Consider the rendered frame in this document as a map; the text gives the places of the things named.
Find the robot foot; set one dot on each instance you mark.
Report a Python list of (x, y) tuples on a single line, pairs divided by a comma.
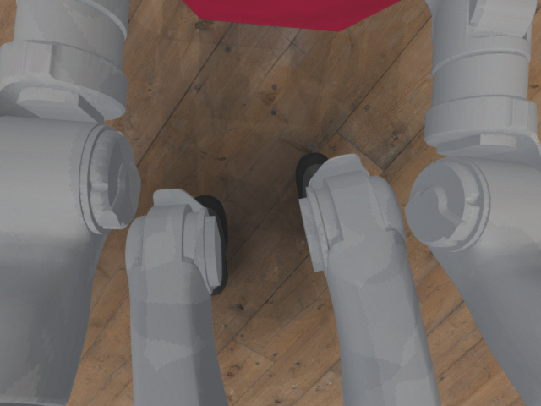
[(215, 208), (307, 166)]

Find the robot right forearm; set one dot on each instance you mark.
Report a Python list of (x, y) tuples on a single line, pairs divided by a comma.
[(480, 66)]

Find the robot left forearm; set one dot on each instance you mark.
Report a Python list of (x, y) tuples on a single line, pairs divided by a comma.
[(66, 61)]

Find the left robot upper arm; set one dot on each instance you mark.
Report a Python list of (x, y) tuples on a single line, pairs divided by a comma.
[(64, 185)]

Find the carton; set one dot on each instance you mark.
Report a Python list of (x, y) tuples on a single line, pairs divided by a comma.
[(332, 15)]

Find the robot left foot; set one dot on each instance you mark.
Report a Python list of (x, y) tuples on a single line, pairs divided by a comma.
[(215, 208)]

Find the robot right foot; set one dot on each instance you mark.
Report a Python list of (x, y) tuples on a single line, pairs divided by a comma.
[(307, 166)]

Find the right robot upper arm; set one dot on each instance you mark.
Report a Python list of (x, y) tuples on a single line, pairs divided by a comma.
[(481, 219)]

